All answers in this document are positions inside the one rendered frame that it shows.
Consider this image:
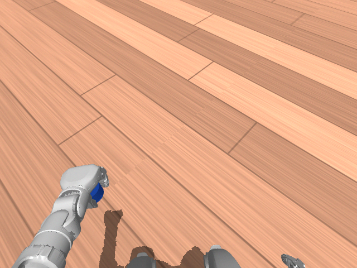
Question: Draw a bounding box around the left robot hand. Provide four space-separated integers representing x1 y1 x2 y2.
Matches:
60 164 109 209

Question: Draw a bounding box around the right robot hand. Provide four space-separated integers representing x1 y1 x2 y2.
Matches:
281 254 305 268

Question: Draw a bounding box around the left robot arm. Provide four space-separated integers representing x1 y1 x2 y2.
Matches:
11 186 90 268

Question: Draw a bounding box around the tin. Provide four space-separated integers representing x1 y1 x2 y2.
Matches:
90 183 104 202

